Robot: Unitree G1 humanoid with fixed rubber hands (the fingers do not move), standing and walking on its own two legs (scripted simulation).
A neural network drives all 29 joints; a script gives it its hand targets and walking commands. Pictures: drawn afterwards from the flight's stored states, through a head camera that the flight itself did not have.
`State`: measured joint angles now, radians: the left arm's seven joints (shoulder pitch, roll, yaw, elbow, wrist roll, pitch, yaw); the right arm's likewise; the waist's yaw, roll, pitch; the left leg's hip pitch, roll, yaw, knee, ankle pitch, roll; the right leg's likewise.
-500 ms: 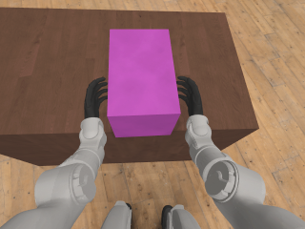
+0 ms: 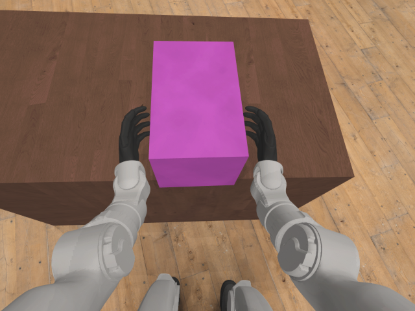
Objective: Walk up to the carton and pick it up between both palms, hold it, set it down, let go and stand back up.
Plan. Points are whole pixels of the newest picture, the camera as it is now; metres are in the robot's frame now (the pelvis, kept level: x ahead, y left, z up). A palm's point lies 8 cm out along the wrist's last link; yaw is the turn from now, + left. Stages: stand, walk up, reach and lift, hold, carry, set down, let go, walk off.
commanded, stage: reach and lift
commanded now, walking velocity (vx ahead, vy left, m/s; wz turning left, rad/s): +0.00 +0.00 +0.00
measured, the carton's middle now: (195, 116) +0.52 +0.05 -0.05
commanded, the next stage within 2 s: none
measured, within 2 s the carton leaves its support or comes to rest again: leaves its support in 0.54 s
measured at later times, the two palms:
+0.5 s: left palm (133, 152) +0.40 +0.16 -0.01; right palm (267, 159) +0.40 -0.10 +0.00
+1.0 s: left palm (120, 123) +0.39 +0.16 +0.10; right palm (290, 132) +0.39 -0.10 +0.12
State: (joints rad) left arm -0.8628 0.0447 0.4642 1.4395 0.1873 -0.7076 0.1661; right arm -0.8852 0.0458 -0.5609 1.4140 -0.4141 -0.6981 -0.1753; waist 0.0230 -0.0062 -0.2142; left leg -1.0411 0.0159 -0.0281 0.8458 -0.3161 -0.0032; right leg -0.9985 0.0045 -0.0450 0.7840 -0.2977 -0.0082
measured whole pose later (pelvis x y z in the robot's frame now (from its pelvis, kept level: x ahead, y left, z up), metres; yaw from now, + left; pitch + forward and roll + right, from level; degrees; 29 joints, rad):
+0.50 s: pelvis +0.00 +0.02 +0.00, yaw -2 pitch +29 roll -5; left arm -0.82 0.02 0.25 1.44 0.12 -0.61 0.26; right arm -0.78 0.05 -0.32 1.36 -0.13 -0.61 -0.23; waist 0.02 0.04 -0.30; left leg -1.04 0.03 -0.03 0.85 -0.32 0.01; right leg -0.97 0.02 -0.04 0.71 -0.26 -0.01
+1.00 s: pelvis +0.00 +0.03 +0.02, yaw -1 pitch +16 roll -5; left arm -0.82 0.02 0.13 1.34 0.02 -0.28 0.34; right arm -0.76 0.04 -0.16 1.13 0.03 -0.18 -0.27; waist -0.02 0.07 -0.32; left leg -0.74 0.03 -0.03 0.78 -0.32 0.01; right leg -0.64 0.02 -0.04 0.60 -0.24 0.00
